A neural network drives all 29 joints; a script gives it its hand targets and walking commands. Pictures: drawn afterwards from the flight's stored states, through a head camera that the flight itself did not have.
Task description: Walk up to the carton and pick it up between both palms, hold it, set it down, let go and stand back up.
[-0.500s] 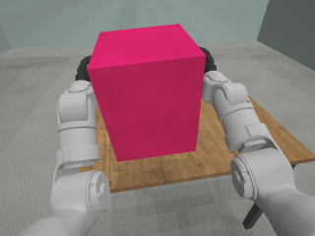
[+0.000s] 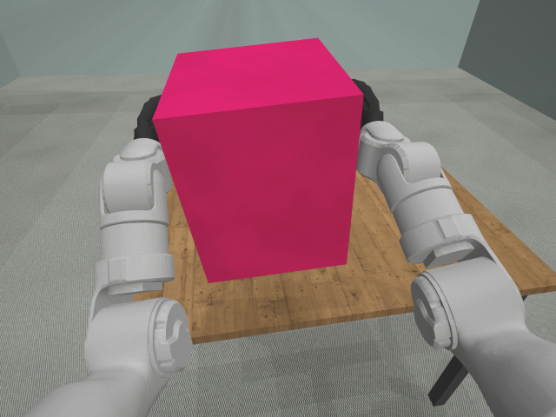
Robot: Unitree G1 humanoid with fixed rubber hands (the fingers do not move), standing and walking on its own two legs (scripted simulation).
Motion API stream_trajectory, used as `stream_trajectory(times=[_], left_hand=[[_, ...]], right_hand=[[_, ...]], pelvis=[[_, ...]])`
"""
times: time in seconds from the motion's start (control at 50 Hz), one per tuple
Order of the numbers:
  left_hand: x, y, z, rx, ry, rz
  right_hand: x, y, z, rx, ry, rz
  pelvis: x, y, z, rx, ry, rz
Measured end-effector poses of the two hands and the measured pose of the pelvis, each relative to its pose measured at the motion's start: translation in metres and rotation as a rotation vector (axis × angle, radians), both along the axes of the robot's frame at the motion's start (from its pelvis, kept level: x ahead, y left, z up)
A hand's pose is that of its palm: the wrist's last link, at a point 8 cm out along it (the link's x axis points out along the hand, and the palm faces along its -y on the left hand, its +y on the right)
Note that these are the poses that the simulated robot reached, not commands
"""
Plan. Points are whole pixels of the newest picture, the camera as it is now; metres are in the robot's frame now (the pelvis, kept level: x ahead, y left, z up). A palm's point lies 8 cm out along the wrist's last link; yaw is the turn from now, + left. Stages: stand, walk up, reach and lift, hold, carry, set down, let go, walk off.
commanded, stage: hold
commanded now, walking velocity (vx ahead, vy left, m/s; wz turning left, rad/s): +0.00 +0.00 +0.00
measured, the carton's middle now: (263, 160) +0.39 +0.00 +0.24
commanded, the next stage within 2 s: none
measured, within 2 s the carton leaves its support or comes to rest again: neither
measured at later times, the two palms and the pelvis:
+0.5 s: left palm (146, 152) +0.37 +0.15 +0.27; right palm (367, 139) +0.37 -0.14 +0.27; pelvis +0.01 +0.01 +0.00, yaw -1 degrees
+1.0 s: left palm (148, 152) +0.37 +0.15 +0.27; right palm (371, 138) +0.37 -0.14 +0.28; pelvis -0.01 +0.00 +0.00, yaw +0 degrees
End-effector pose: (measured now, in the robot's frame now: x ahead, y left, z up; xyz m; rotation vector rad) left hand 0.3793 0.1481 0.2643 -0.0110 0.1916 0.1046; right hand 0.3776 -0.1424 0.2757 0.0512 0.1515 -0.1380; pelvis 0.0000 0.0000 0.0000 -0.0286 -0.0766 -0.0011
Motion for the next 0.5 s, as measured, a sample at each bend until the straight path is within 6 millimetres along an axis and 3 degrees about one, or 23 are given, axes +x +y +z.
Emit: stream_trajectory(times=[0.2,0.5], left_hand=[[-0.001,-0.002,-0.005,-0.003,-0.005,0.004],[-0.008,0.002,0.005,-0.006,-0.022,0.016]], right_hand=[[0.000,-0.002,-0.008,0.018,-0.001,-0.001],[-0.005,0.002,-0.004,0.019,-0.013,0.009]], pelvis=[[0.011,0.004,0.000,-0.001,-0.023,-0.004],[0.012,0.005,0.000,0.001,-0.054,-0.009]])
